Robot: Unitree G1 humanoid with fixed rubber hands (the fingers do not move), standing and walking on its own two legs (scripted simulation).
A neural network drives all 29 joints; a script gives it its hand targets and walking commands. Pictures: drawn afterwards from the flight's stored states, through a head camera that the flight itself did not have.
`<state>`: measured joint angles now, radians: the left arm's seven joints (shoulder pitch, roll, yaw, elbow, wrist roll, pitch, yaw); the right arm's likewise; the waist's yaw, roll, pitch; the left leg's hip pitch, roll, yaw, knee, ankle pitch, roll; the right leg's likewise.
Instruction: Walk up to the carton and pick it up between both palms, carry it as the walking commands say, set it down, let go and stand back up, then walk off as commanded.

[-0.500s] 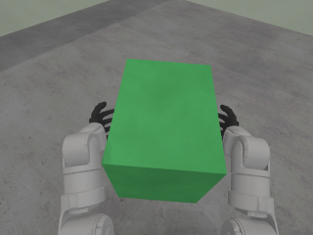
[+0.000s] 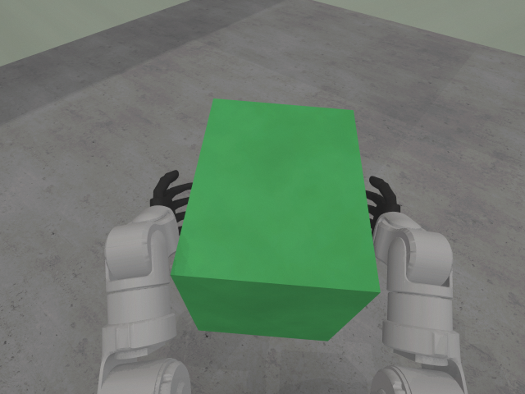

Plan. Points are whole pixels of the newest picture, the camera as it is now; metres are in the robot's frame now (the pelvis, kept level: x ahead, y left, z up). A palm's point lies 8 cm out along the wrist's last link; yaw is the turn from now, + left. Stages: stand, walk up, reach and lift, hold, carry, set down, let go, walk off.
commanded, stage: carry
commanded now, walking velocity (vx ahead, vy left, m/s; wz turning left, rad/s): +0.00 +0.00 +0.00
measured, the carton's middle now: (272, 224) +0.37 +0.00 +0.05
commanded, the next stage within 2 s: none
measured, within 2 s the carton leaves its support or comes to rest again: neither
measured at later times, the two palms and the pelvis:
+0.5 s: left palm (165, 226) +0.32 +0.16 +0.11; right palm (385, 230) +0.32 -0.16 +0.10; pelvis +0.00 +0.00 +0.00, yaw +0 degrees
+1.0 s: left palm (182, 219) +0.33 +0.13 +0.11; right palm (403, 235) +0.31 -0.18 +0.11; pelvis +0.00 +0.00 +0.00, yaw -5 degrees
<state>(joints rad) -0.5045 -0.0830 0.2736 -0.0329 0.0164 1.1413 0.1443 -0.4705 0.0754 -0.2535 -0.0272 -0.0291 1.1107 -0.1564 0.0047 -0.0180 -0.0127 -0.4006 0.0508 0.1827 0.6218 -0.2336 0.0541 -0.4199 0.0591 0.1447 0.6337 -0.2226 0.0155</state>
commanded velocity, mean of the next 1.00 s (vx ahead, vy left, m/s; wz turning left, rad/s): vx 0.00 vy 0.00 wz -0.34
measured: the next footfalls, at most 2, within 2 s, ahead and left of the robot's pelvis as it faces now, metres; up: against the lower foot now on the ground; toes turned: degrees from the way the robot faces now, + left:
right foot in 1.18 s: +0.01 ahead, -0.18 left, +0.00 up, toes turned -9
left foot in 1.50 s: +0.03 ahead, +0.05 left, +0.00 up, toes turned -18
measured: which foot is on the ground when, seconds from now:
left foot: down 0.00-1.00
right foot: down 0.00-0.88, up 0.90-1.00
